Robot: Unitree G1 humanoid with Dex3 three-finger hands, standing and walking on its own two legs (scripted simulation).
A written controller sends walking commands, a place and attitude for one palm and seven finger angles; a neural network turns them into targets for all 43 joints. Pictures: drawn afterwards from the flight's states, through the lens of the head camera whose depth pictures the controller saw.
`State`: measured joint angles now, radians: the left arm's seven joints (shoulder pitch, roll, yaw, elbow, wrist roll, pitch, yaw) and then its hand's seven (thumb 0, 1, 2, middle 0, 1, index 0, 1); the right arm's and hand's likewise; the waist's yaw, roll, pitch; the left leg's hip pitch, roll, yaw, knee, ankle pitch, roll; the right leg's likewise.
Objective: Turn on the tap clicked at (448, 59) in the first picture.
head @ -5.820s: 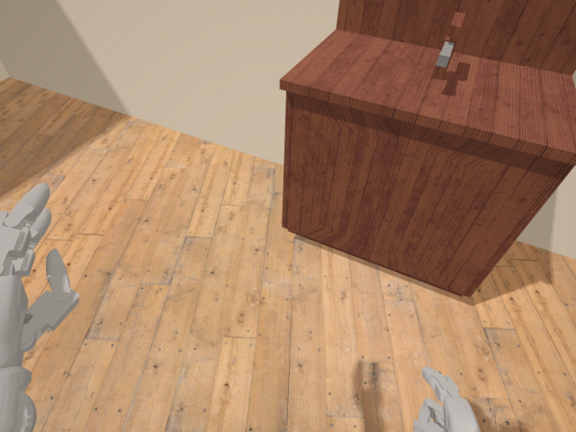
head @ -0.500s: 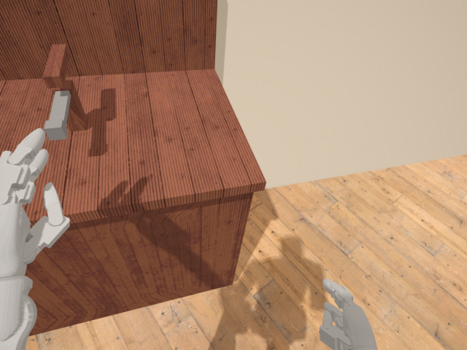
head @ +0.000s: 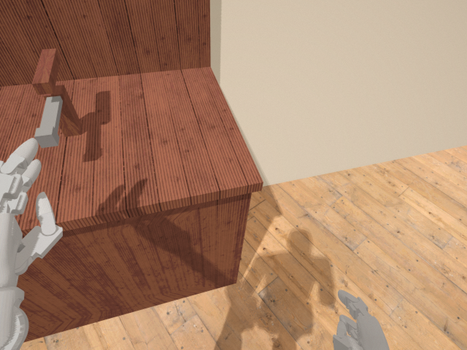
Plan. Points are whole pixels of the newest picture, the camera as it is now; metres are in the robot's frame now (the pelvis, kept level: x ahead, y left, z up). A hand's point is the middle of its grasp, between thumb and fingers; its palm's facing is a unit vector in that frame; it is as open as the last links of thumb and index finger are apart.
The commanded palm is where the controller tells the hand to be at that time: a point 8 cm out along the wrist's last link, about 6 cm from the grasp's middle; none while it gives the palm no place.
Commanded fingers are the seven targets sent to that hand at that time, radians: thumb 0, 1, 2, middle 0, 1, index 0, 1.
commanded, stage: look again from close up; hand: left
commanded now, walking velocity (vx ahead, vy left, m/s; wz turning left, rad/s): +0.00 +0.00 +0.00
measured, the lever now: (47, 137) +0.42 +0.39 +0.11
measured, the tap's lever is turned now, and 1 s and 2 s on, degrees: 0 0 0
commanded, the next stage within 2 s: shuffle to correct the standing spot in 0.08 s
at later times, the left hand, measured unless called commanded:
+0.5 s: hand (59, 227) +0.22 +0.25 +0.15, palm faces +0.41 -0.84 -0.36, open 7.4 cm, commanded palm +0.17 +0.28 +0.17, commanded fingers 0.00 0.90 0.90 -0.20 -0.30 -0.20 -0.30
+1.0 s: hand (54, 186) +0.28 +0.28 +0.16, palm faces +0.42 -0.82 -0.39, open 7.4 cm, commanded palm +0.22 +0.31 +0.17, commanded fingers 0.00 0.90 0.90 -0.20 -0.30 -0.20 -0.30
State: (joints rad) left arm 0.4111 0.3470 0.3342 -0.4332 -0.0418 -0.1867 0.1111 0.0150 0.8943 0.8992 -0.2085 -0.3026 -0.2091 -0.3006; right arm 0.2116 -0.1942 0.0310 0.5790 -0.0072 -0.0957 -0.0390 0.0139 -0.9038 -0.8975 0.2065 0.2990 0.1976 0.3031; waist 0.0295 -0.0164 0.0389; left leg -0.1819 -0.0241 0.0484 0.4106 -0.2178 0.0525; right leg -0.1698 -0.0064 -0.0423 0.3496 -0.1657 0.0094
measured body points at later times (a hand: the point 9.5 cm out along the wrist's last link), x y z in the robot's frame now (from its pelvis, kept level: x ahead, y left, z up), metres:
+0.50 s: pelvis +0.02 +0.00 -0.01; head +0.02 +0.01 +0.44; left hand +0.20 +0.29 +0.17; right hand +0.19 -0.24 -0.08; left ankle +0.00 +0.08 -0.74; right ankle +0.01 -0.13 -0.74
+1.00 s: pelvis +0.06 +0.03 -0.02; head +0.08 +0.04 +0.43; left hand +0.25 +0.32 +0.18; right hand +0.22 -0.18 -0.11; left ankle +0.05 +0.11 -0.74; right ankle +0.04 -0.07 -0.69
